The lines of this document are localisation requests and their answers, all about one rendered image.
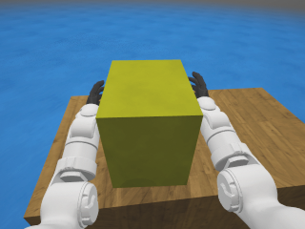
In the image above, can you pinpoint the pedestal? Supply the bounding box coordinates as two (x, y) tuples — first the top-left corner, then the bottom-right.
(23, 87), (305, 229)

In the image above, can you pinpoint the right robot upper arm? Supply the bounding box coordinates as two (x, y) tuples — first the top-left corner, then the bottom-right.
(216, 164), (305, 229)

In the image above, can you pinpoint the left robot hand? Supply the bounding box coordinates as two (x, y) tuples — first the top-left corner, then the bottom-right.
(86, 80), (105, 106)

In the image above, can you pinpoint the robot left forearm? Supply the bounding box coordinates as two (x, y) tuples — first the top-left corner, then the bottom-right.
(40, 104), (100, 220)

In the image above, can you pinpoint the right robot hand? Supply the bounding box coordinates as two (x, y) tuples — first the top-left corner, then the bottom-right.
(188, 72), (209, 99)

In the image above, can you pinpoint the robot right forearm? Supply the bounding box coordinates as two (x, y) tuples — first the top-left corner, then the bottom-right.
(197, 96), (278, 196)

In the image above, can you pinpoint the carton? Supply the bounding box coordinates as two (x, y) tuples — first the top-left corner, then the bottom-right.
(95, 59), (203, 188)

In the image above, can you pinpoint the left robot upper arm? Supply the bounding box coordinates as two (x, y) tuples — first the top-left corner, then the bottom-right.
(25, 181), (99, 229)

